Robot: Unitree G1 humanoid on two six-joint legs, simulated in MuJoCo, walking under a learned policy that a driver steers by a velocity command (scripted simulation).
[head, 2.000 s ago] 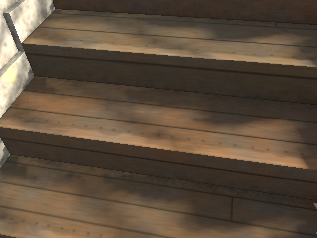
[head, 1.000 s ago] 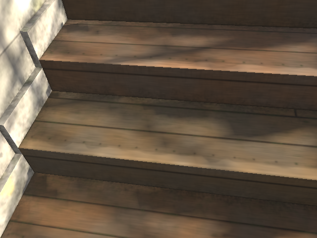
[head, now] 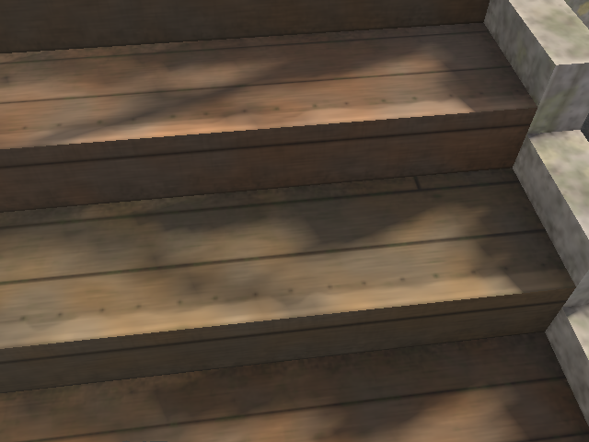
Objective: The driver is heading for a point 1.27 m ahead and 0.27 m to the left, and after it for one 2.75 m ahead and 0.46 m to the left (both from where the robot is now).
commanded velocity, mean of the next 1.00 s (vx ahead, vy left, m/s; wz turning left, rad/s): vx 0.37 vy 0.00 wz -0.01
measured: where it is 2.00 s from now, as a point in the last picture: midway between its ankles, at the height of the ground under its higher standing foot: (250, 93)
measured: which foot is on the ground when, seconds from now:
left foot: down 0.00-0.30, up 0.32-0.64, down 0.66-1.00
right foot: down 0.00-0.68, up 0.70-1.00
